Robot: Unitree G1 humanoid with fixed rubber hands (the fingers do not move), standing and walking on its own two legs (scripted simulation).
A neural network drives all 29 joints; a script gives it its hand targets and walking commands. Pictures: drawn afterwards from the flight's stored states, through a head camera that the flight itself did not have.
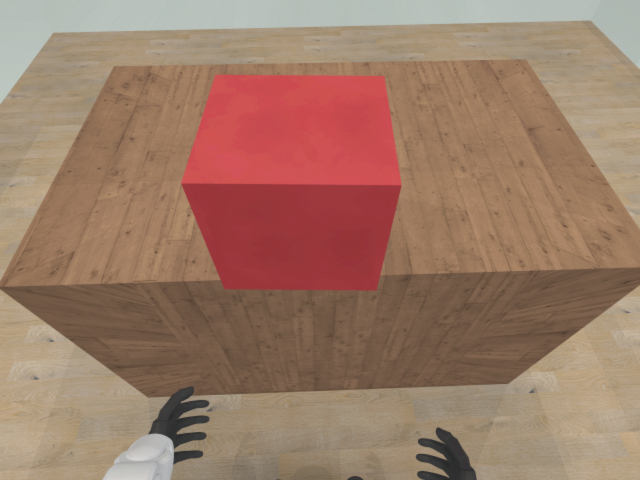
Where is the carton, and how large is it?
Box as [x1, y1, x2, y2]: [181, 75, 401, 290]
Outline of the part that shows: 215,75 181,183 224,288 376,290 401,185 384,77 322,75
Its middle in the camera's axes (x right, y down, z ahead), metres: -0.03 -0.09 +0.60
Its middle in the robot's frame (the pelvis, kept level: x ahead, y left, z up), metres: +0.52 +0.08 +0.03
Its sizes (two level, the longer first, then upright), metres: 0.251 0.226 0.244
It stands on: a pedestal, 0.69 m high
